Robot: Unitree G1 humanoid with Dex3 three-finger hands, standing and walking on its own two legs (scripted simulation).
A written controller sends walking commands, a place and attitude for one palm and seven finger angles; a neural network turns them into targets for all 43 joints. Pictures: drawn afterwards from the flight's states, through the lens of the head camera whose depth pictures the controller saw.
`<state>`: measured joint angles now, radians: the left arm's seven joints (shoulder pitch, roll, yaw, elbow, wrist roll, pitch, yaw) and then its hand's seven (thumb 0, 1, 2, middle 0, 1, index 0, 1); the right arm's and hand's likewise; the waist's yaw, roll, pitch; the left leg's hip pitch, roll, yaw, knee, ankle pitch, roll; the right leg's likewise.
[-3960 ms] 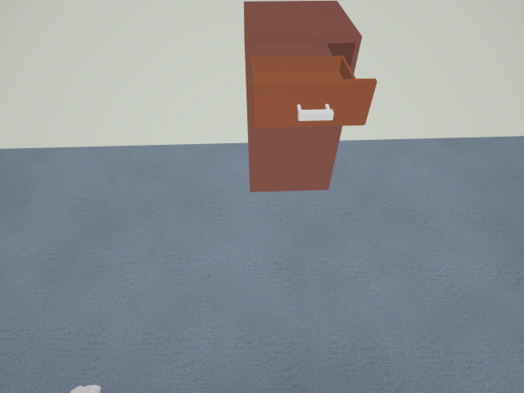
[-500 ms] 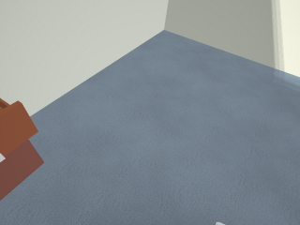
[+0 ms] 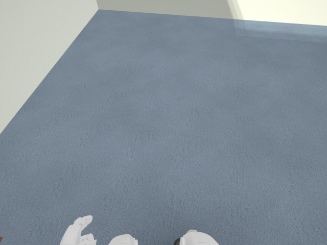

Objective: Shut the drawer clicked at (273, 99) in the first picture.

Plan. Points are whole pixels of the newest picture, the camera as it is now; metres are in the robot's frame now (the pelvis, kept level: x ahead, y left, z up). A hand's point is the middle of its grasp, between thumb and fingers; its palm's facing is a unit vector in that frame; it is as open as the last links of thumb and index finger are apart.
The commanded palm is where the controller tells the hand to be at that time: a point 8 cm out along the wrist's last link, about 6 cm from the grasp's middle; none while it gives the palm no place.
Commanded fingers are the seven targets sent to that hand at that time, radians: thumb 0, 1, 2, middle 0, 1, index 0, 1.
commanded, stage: turn to face it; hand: left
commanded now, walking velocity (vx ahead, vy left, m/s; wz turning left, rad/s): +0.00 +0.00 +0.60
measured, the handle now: out of the picture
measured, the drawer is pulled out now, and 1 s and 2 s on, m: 0.30 0.30 0.30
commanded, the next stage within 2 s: none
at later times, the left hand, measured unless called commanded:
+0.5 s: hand out of the picture +0.03 +0.25 -0.16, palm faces +0.28 -0.94 -0.21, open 7.3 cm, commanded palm none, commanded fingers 0.00 0.90 0.90 -0.20 -0.30 -0.20 -0.30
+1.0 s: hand out of the picture +0.02 +0.20 -0.12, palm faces +0.51 -0.82 -0.27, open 7.4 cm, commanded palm none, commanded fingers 0.00 0.90 0.90 -0.20 -0.30 -0.20 -0.30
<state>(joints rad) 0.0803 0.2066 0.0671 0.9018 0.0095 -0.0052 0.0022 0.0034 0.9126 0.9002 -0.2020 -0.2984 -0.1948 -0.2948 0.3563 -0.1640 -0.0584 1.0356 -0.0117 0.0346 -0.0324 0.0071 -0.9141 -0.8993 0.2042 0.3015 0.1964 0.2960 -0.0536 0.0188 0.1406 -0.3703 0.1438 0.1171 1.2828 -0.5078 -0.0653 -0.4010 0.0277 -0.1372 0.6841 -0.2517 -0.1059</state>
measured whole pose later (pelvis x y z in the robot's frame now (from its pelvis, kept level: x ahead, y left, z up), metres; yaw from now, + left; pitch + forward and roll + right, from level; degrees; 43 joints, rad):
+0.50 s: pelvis +0.03 +0.05 +0.02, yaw +13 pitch +1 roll -2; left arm 0.23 0.22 0.10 0.98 0.02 0.06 0.02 0.00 0.92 0.90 -0.20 -0.30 -0.20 -0.30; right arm 0.29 -0.13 -0.05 0.98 -0.03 0.02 -0.02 0.00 -0.91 -0.90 0.20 0.30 0.20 0.30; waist -0.01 -0.04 0.04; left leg -0.27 0.01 0.07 0.55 -0.29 0.05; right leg -0.48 -0.06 -0.07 1.05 -0.40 0.06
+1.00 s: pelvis +0.03 -0.01 +0.03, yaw +31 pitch -1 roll +1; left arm 0.19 0.16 0.04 0.87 0.02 0.01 0.02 0.01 0.91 0.90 -0.21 -0.30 -0.20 -0.30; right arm 0.19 -0.28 -0.11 0.93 -0.03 0.08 0.02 0.00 -0.91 -0.90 0.20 0.30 0.20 0.30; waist -0.03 0.05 0.05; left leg -0.52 -0.01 -0.02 1.14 -0.39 -0.06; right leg -0.20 -0.07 -0.11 0.52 -0.30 -0.01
